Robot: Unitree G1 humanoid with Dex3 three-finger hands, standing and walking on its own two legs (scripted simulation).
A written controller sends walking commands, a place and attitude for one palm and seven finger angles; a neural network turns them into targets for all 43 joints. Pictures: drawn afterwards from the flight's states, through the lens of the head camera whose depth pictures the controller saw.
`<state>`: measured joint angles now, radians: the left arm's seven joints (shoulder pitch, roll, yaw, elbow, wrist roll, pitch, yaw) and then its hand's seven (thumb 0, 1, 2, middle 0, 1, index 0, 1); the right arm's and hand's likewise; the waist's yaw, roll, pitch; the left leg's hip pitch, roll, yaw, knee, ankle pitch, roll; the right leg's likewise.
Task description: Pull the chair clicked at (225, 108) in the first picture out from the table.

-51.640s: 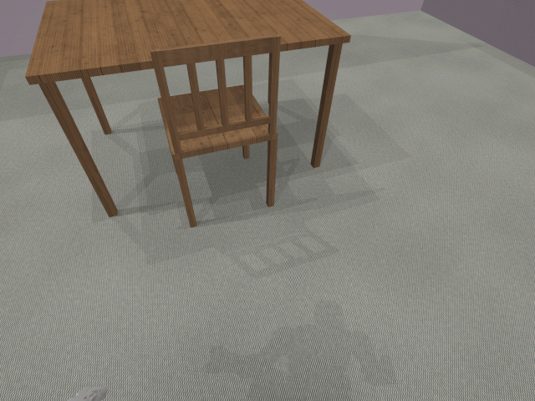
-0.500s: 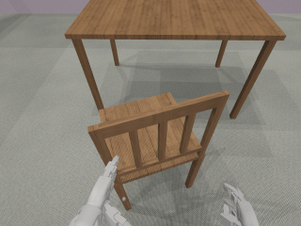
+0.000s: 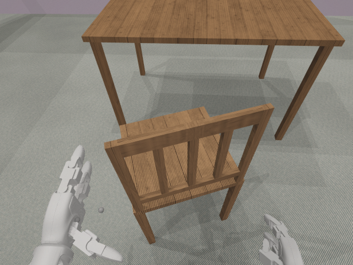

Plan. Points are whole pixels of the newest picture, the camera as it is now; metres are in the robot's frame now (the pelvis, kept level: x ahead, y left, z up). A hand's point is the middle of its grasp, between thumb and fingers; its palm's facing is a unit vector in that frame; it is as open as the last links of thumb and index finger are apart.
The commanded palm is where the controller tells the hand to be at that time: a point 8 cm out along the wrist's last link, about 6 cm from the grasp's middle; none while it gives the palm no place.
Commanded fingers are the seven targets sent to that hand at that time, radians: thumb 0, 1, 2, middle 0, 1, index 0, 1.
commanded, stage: draw the hand back to the body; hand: left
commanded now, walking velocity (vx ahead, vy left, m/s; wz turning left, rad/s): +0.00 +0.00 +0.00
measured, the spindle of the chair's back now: (192, 163) +0.41 -0.02 -0.07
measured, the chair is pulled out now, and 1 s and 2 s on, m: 0.47 0.47 0.47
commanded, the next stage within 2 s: step back with the hand held close in 1.06 s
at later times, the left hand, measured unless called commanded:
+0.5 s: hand (26, 193) +0.20 +0.24 +0.17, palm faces +0.38 -0.85 -0.36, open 12.0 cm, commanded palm +0.16 +0.29 +0.19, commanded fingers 0.00 0.61 0.76 -0.16 -0.24 -0.16 -0.24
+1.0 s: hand (0, 180) +0.21 +0.27 +0.19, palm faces +0.43 -0.81 -0.40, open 7.5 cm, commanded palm +0.16 +0.32 +0.22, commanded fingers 0.00 0.90 0.90 -0.20 -0.30 -0.20 -0.30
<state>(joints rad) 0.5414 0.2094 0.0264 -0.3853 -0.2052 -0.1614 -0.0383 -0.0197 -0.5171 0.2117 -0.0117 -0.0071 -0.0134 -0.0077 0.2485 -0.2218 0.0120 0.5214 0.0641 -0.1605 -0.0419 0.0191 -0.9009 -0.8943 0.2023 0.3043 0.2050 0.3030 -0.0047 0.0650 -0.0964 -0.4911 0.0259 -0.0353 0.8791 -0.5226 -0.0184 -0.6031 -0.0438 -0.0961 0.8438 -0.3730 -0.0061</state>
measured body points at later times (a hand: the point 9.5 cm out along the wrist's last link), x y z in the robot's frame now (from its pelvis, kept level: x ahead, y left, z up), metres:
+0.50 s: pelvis +0.01 +0.01 +0.04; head +0.00 -0.01 +0.49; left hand +0.18 +0.28 +0.19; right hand +0.21 -0.20 -0.04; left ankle -0.05 +0.13 -0.70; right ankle +0.03 -0.12 -0.70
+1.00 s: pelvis +0.02 +0.02 +0.04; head +0.01 +0.00 +0.49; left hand +0.18 +0.31 +0.21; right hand +0.20 -0.21 -0.05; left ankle -0.05 +0.13 -0.70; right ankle +0.03 -0.12 -0.70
